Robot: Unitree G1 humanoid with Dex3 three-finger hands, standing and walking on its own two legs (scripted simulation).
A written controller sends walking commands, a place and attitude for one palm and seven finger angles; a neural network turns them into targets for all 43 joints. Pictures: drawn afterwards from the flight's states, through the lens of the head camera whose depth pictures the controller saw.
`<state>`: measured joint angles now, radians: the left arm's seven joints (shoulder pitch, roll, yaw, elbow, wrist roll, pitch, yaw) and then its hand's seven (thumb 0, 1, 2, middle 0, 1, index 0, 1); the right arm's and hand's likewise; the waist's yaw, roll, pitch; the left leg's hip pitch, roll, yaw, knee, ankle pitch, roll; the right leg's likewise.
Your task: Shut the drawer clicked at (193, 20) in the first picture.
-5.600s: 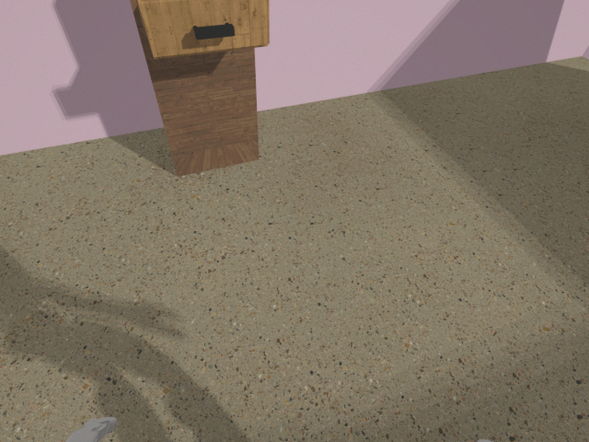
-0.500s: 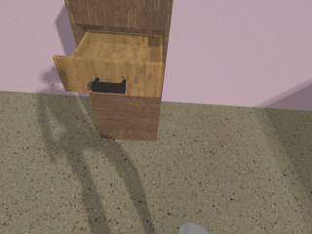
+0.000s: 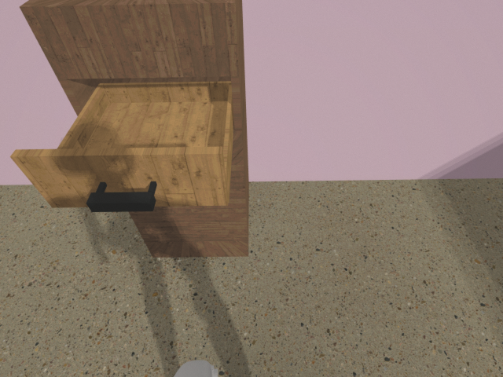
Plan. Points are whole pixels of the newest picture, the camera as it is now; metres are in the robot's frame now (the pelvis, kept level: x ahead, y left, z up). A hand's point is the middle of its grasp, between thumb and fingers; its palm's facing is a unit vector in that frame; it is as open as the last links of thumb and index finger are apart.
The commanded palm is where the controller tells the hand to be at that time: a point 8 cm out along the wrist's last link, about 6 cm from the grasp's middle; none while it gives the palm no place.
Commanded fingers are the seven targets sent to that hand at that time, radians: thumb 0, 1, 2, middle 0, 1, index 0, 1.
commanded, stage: take the last steps up to it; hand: left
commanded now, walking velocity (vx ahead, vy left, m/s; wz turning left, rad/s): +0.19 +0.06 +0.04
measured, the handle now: (125, 193) +0.44 +0.26 +0.03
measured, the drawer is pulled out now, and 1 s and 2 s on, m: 0.27 0.27 0.27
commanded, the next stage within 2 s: come to a stop and stand still in 0.14 s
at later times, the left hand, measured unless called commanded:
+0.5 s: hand out of the picture +0.06 +0.22 -0.18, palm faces +0.05 -0.99 -0.14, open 7.3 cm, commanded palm none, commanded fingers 0.00 0.90 0.90 -0.20 -0.30 -0.20 -0.30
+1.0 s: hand out of the picture +0.09 +0.16 -0.15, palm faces +0.01 -0.96 -0.27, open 7.3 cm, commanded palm none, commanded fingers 0.00 0.90 0.90 -0.20 -0.30 -0.20 -0.30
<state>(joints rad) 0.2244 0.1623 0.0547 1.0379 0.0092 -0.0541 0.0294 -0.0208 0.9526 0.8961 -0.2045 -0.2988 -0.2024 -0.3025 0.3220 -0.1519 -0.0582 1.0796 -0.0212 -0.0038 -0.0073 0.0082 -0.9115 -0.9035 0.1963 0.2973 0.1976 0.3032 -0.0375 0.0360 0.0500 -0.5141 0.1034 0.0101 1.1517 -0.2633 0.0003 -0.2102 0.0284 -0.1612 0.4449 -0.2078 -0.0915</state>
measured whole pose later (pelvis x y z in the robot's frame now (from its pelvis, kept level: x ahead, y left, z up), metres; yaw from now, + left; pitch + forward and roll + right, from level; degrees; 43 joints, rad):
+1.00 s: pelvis +0.05 -0.02 +0.01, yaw -2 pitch -1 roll +3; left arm 0.26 0.14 0.03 1.04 0.02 0.01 0.03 0.00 0.93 0.90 -0.21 -0.30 -0.20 -0.30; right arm 0.29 -0.21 -0.07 1.09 -0.01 0.06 0.01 0.01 -0.91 -0.90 0.20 0.30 0.20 0.30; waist -0.01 0.04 0.02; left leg -0.37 0.04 0.04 0.82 -0.32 -0.05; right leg -0.16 -0.06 -0.05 0.42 -0.24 -0.02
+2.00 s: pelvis +0.04 +0.04 +0.00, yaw -2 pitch -2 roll +0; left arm 0.27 0.16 -0.02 1.09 0.01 0.00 0.03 0.00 0.91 0.90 -0.20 -0.30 -0.20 -0.30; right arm 0.34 -0.16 0.02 1.09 -0.01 -0.01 -0.01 0.01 -0.91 -0.90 0.20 0.30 0.20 0.30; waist -0.02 0.03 0.03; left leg -0.17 0.00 0.09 0.49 -0.29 0.02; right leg -0.21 -0.04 -0.06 0.51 -0.27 0.00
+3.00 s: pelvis +0.13 +0.01 -0.01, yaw +0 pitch -1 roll +2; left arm 0.21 0.15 0.03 1.04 0.02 -0.05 0.05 0.00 0.93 0.90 -0.20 -0.30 -0.20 -0.30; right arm 0.31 -0.12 -0.01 1.14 0.00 0.01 -0.03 0.01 -0.91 -0.90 0.20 0.30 0.20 0.30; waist -0.01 0.02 0.08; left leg -0.31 0.03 0.05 0.87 -0.54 -0.01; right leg -0.21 -0.02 -0.14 0.59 -0.37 -0.07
